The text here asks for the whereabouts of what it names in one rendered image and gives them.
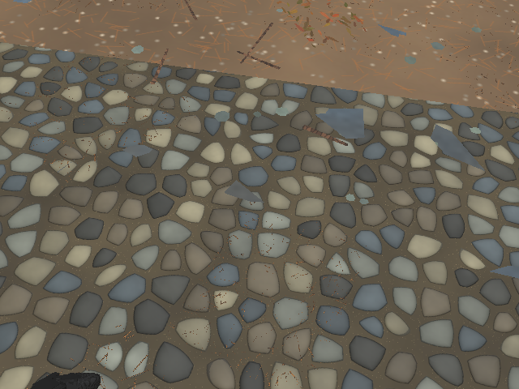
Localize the robot left hand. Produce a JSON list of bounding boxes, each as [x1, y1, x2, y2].
[[31, 372, 101, 389]]

